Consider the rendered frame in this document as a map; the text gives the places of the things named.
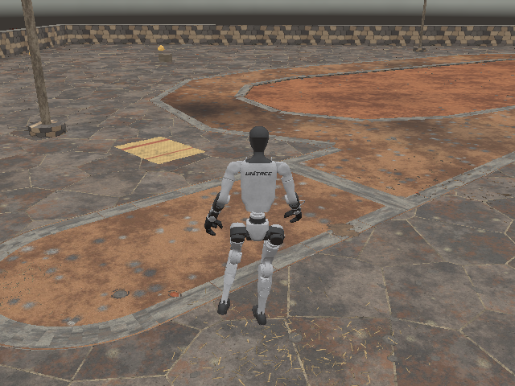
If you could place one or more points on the left robot upper arm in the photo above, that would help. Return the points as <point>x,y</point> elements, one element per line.
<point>232,169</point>

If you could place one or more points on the robot right hand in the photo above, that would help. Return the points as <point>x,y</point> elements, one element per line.
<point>297,218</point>

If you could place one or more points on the left robot foot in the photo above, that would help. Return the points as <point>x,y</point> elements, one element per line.
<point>222,308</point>

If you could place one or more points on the right robot upper arm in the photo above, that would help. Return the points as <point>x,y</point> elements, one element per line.
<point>287,181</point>

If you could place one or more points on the robot right forearm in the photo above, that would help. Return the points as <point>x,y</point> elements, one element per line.
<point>295,207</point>

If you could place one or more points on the robot left hand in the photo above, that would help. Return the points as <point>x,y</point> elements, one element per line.
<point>214,224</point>

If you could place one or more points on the robot left forearm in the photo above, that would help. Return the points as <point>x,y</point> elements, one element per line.
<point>215,209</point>

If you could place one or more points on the robot right shin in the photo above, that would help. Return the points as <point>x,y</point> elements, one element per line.
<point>263,289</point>

